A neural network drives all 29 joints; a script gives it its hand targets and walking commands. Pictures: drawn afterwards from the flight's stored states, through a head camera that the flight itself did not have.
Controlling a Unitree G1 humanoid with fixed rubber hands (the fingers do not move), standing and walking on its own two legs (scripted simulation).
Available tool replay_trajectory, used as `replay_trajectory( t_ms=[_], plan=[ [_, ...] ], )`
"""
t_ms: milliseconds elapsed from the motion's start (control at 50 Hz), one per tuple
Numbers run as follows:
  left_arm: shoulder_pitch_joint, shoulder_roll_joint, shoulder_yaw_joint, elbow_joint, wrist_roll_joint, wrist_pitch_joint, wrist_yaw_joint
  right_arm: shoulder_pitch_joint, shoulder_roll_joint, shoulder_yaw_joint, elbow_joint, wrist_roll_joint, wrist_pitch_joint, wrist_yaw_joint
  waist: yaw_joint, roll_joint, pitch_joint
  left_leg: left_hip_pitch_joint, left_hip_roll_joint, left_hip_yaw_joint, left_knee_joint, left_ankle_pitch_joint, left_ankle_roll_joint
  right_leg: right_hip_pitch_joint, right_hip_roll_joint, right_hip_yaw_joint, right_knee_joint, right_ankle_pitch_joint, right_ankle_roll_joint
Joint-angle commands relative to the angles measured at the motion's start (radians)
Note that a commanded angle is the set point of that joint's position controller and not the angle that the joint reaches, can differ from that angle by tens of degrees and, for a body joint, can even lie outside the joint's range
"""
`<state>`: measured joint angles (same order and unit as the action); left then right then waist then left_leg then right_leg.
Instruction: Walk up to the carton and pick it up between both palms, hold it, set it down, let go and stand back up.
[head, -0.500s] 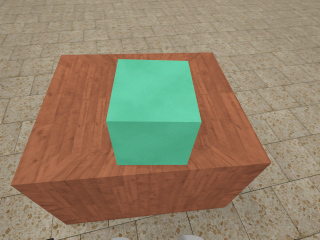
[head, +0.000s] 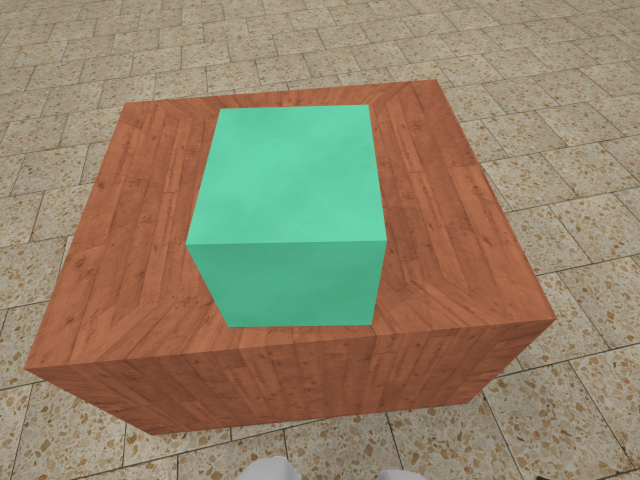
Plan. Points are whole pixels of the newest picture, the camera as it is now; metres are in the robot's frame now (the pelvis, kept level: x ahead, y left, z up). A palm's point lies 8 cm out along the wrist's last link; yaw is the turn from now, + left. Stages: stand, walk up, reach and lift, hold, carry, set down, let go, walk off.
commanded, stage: walk up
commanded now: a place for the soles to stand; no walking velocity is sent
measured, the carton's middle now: (296, 218) +0.52 +0.08 -0.04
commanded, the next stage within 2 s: none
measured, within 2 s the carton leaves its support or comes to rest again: neither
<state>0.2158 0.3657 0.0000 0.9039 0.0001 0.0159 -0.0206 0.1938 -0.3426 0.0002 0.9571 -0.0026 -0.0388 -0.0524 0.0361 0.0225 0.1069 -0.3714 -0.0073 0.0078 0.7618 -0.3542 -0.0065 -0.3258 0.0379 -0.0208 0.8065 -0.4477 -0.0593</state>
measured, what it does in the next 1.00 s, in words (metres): shifts its weight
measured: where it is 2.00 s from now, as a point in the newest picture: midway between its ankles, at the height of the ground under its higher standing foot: outside the picture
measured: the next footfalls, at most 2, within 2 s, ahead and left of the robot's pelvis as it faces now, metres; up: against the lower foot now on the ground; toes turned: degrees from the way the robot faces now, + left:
none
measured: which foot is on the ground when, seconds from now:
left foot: down 0.00-1.00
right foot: down 0.00-1.00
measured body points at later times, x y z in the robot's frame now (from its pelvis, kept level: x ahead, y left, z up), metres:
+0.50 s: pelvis +0.00 -0.03 +0.00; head +0.03 -0.04 +0.45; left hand +0.08 +0.28 -0.11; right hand +0.10 -0.32 -0.13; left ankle +0.01 +0.10 -0.71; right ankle -0.01 -0.13 -0.71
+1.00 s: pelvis -0.01 -0.05 +0.01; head +0.01 -0.05 +0.45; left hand +0.08 +0.27 -0.11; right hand +0.08 -0.34 -0.12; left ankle -0.01 +0.10 -0.71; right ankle -0.01 -0.14 -0.70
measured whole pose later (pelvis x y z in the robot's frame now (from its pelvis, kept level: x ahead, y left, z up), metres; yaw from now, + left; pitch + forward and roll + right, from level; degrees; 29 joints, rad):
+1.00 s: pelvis -0.01 -0.05 +0.01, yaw +5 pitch -3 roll +2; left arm 0.11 0.40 0.00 0.91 0.00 0.01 -0.02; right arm 0.19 -0.34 0.00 0.97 0.00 -0.05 -0.04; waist 0.00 -0.04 0.12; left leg -0.29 -0.01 -0.04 0.71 -0.37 -0.02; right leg -0.30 -0.02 -0.03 0.80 -0.49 -0.04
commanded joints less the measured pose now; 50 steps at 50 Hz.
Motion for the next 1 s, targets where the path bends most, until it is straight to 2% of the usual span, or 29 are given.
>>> replay_trajectory(
  t_ms=[0,40,120,180,200,220,240,260,340,380,420,440,460,480,520,540,560,600,620,680,720,740,780,800,820,840,880,940,980],
  plan=[
    [-0.101,0.221,0.114,-0.115,0.026,0.003,0.024,0.121,-0.371,-0.108,-0.055,-0.007,-0.049,-0.013,-0.068,0.058,-0.100,0.212,0.409,-0.703,-0.397,0.263,0.308,-0.194,-0.027,0.089,0.222,-0.215,0.047],
    [-0.092,0.227,0.110,-0.098,0.034,-0.001,0.021,0.079,-0.352,-0.105,-0.057,-0.006,-0.049,-0.019,-0.057,0.029,-0.085,0.250,0.347,-0.581,-0.336,0.330,0.296,-0.233,-0.052,0.113,0.231,-0.176,0.040],
    [-0.062,0.210,0.116,-0.064,0.028,-0.007,0.010,0.019,-0.317,-0.096,-0.077,-0.021,-0.042,-0.004,-0.039,0.151,-0.061,0.148,0.246,-0.465,-0.319,0.325,0.212,-0.136,-0.044,0.051,0.097,-0.145,0.031],
    [0.001,0.203,0.108,-0.031,0.026,-0.025,0.015,-0.047,-0.308,-0.086,-0.090,-0.012,-0.030,0.001,0.009,0.166,-0.118,0.064,0.212,-0.375,-0.217,0.426,0.181,0.081,-0.060,0.027,-0.213,0.058,0.010],
    [0.010,0.229,0.119,-0.022,0.035,-0.034,0.021,-0.074,-0.285,-0.073,-0.088,-0.005,-0.026,0.002,0.029,0.142,-0.099,-0.040,0.179,-0.304,-0.156,0.420,0.132,0.172,-0.098,0.081,-0.305,0.168,-0.006],
    [0.019,0.292,0.127,-0.014,0.049,-0.044,0.025,-0.056,-0.232,-0.058,-0.103,0.009,-0.021,0.005,0.016,-0.008,-0.127,-0.137,0.081,-0.177,-0.007,0.336,0.056,0.271,-0.221,0.265,-0.383,0.232,-0.052],
    [0.001,0.348,0.136,-0.035,0.031,-0.053,0.026,-0.078,-0.218,-0.064,-0.113,0.002,-0.016,-0.002,0.024,-0.040,-0.117,-0.159,-0.039,-0.068,0.102,0.092,0.014,0.206,-0.386,0.439,-0.448,0.333,-0.129],
    [-0.046,0.331,0.127,-0.038,0.029,-0.054,0.023,-0.084,-0.234,-0.071,-0.116,-0.003,-0.008,-0.009,0.001,-0.061,-0.071,-0.175,-0.039,-0.071,0.209,-0.256,0.020,0.155,-0.448,0.475,-0.444,0.420,-0.192],
    [-0.039,0.278,0.115,-0.047,0.030,-0.063,0.034,-0.048,-0.230,-0.076,-0.114,0.011,-0.021,0.004,0.004,-0.100,-0.060,-0.146,0.026,-0.038,0.108,-0.218,0.034,0.228,-0.352,0.291,-0.302,0.749,-0.174],
    [-0.079,0.283,0.106,-0.070,0.023,-0.050,0.029,0.018,-0.226,-0.078,-0.096,0.010,-0.033,0.009,-0.033,-0.134,-0.135,-0.008,0.012,0.027,-0.056,-0.075,0.036,0.194,-0.301,0.199,-0.242,0.718,-0.138],
    [-0.149,0.253,0.108,-0.091,0.006,-0.036,0.021,0.099,-0.246,-0.080,-0.067,0.001,-0.045,0.000,-0.068,-0.123,-0.145,0.194,0.052,-0.081,-0.164,0.344,0.064,0.049,-0.220,0.118,-0.124,0.592,-0.052],
    [-0.167,0.216,0.085,-0.112,-0.001,-0.032,0.019,0.149,-0.295,-0.097,-0.065,-0.017,-0.049,-0.007,-0.084,-0.083,-0.173,0.250,0.142,-0.273,-0.217,0.390,0.122,-0.052,-0.150,0.073,-0.009,0.476,-0.007],
    [-0.166,0.192,0.087,-0.112,-0.007,-0.026,0.021,0.096,-0.355,-0.101,-0.089,-0.018,-0.050,-0.001,-0.059,0.020,-0.135,0.200,0.268,-0.469,-0.257,0.471,0.218,-0.105,-0.063,0.022,0.078,0.123,0.038],
    [-0.149,0.209,0.094,-0.099,0.000,-0.016,0.025,0.104,-0.374,-0.098,-0.081,-0.006,-0.052,0.000,-0.064,0.085,-0.126,0.189,0.347,-0.568,-0.287,0.511,0.302,-0.103,-0.045,0.042,0.114,-0.171,0.038],
    [-0.146,0.208,0.096,-0.081,0.013,-0.026,0.022,0.041,-0.353,-0.097,-0.083,-0.010,-0.046,-0.005,-0.042,0.086,-0.111,0.207,0.324,-0.523,-0.271,0.549,0.303,-0.105,-0.058,0.053,0.029,-0.138,0.030],
    [-0.108,0.196,0.100,-0.053,0.008,-0.035,0.021,-0.016,-0.323,-0.084,-0.085,-0.011,-0.043,-0.005,-0.012,0.051,-0.106,0.181,0.284,-0.459,-0.219,0.630,0.270,-0.039,-0.079,0.072,-0.097,-0.026,0.023],
    [-0.042,0.204,0.095,-0.025,0.014,-0.044,0.019,-0.065,-0.314,-0.077,-0.100,0.000,-0.035,0.000,0.019,0.020,-0.126,0.078,0.232,-0.371,-0.177,0.552,0.195,0.085,-0.103,0.083,-0.218,0.180,0.010],
    [-0.024,0.306,0.119,-0.024,0.027,-0.062,0.017,-0.097,-0.226,-0.058,-0.119,0.019,-0.019,0.004,0.024,-0.126,-0.127,-0.127,-0.026,-0.084,0.071,0.143,0.028,0.243,-0.344,0.379,-0.431,0.345,-0.118],
    [-0.057,0.315,0.113,-0.035,0.025,-0.063,0.019,-0.107,-0.227,-0.065,-0.109,0.005,-0.007,-0.004,0.032,-0.134,-0.111,-0.145,-0.035,-0.069,0.158,-0.243,0.025,0.202,-0.442,0.447,-0.457,0.397,-0.190],
    [-0.109,0.278,0.112,-0.061,0.030,-0.059,0.030,-0.024,-0.245,-0.066,-0.091,0.007,-0.017,0.004,0.001,-0.119,-0.038,-0.116,0.004,-0.045,0.208,-0.237,0.017,0.123,-0.392,0.344,-0.408,0.532,-0.227],
    [-0.130,0.275,0.104,-0.073,0.031,-0.054,0.027,0.000,-0.247,-0.076,-0.092,0.000,-0.024,0.011,-0.018,-0.177,-0.062,-0.063,0.018,-0.012,0.099,-0.227,0.021,0.140,-0.333,0.260,-0.351,0.581,-0.185],
    [-0.122,0.285,0.102,-0.061,0.028,-0.052,0.024,0.014,-0.243,-0.081,-0.080,-0.001,-0.026,0.014,-0.025,-0.173,-0.084,-0.010,0.000,-0.003,0.071,-0.157,0.029,0.112,-0.338,0.254,-0.342,0.554,-0.180],
    [-0.174,0.266,0.094,-0.095,0.017,-0.043,0.015,0.097,-0.234,-0.076,-0.051,-0.003,-0.041,0.010,-0.067,-0.181,-0.123,0.178,0.019,0.016,-0.207,0.068,0.042,0.045,-0.265,0.167,-0.252,0.431,-0.100],
    [-0.206,0.238,0.088,-0.080,0.015,-0.036,0.010,0.125,-0.251,-0.083,-0.037,-0.016,-0.047,0.008,-0.087,-0.144,-0.102,0.252,0.035,-0.070,-0.269,0.163,0.050,-0.040,-0.220,0.142,-0.194,0.360,-0.048],
    [-0.224,0.194,0.076,-0.108,0.006,-0.030,0.006,0.150,-0.322,-0.094,-0.040,-0.036,-0.057,-0.001,-0.093,0.012,-0.111,0.282,0.189,-0.352,-0.332,0.245,0.108,-0.137,-0.127,0.064,0.005,0.273,0.017],
    [-0.199,0.214,0.090,-0.096,0.006,-0.016,0.016,0.116,-0.388,-0.106,-0.046,-0.023,-0.059,0.000,-0.066,0.076,-0.076,0.211,0.338,-0.572,-0.364,0.339,0.240,-0.182,-0.047,0.040,0.094,-0.148,0.054],
    [-0.182,0.244,0.103,-0.092,0.022,-0.012,0.014,0.084,-0.391,-0.117,-0.054,-0.016,-0.059,-0.003,-0.071,0.052,-0.061,0.185,0.369,-0.584,-0.370,0.278,0.315,-0.170,-0.067,0.065,0.162,-0.213,0.043],
    [-0.117,0.218,0.104,-0.054,0.011,-0.028,0.009,-0.019,-0.327,-0.094,-0.051,-0.013,-0.051,0.001,-0.027,0.139,-0.065,0.157,0.280,-0.426,-0.318,0.389,0.227,-0.086,-0.085,0.055,-0.003,-0.051,0.027],
    [-0.061,0.220,0.105,-0.021,0.020,-0.044,0.011,-0.070,-0.305,-0.076,-0.064,-0.010,-0.038,0.009,0.017,0.089,-0.092,-0.005,0.200,-0.319,-0.214,0.399,0.146,0.162,-0.101,0.064,-0.258,0.179,0.003]
  ],
)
